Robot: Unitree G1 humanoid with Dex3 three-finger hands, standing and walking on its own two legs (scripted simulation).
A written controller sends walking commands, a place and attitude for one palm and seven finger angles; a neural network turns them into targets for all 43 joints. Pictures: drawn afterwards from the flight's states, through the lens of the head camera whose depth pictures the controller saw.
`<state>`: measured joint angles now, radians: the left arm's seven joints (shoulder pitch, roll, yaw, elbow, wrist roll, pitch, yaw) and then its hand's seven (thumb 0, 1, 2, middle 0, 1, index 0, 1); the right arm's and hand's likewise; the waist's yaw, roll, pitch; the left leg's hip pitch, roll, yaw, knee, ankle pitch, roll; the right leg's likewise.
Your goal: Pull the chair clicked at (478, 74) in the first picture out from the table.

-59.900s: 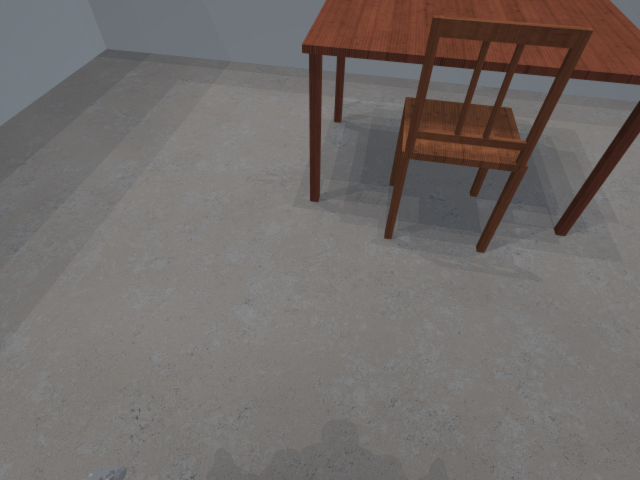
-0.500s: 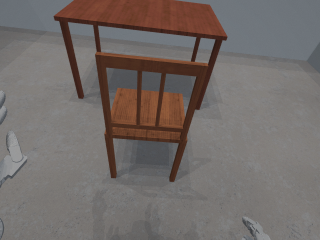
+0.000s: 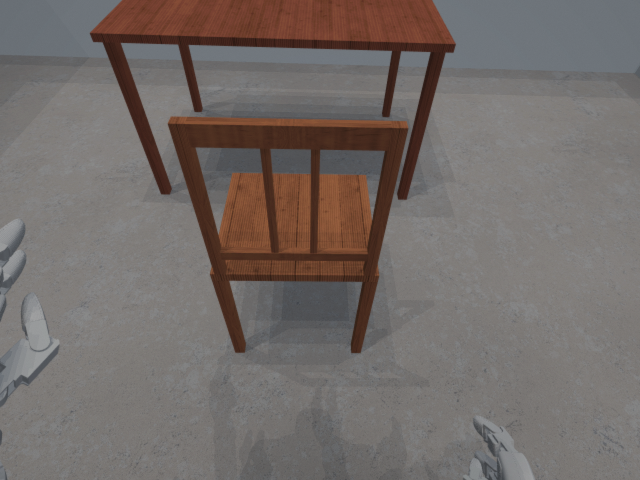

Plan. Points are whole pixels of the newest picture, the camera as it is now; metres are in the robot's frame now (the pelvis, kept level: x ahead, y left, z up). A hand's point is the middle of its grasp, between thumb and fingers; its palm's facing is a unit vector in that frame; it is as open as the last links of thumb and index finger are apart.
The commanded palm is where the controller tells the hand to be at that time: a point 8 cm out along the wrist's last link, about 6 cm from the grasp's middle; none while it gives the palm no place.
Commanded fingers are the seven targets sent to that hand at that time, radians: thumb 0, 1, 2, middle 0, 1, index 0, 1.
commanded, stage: stop stepping back and stand still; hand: left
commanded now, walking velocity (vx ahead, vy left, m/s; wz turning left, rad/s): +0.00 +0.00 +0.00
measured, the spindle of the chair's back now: (270, 205) +0.63 +0.14 -0.09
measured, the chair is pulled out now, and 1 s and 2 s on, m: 0.60 0.60 0.60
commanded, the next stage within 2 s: let the arm hang, fingers relaxed in 0.38 s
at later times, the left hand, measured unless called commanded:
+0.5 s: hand (81, 318) +0.23 +0.25 +0.14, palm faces +0.37 -0.79 -0.49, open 7.5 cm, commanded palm none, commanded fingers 0.00 0.90 0.90 -0.20 -0.30 -0.20 -0.30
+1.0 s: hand out of the picture -0.04 +0.19 -0.17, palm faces +0.03 -0.98 -0.21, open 7.2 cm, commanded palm none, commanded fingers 0.00 0.90 0.90 -0.20 -0.30 -0.20 -0.30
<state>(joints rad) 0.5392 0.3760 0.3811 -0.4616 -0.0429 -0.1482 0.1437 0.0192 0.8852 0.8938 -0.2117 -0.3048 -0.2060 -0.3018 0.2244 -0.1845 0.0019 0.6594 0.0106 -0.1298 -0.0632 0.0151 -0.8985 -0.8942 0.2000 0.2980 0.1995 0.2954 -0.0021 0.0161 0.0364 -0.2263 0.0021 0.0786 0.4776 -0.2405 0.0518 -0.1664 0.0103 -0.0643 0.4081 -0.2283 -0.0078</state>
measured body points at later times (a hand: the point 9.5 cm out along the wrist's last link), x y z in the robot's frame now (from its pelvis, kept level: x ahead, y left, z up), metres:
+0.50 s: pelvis +0.03 -0.01 +0.00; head +0.04 -0.01 +0.45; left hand +0.21 +0.29 +0.17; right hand +0.20 -0.25 -0.09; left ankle +0.01 +0.08 -0.74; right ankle +0.00 -0.12 -0.74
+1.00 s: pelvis +0.00 +0.00 +0.00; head +0.02 +0.01 +0.45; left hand -0.04 +0.24 -0.16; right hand +0.00 -0.24 -0.15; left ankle +0.01 +0.08 -0.74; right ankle -0.01 -0.12 -0.74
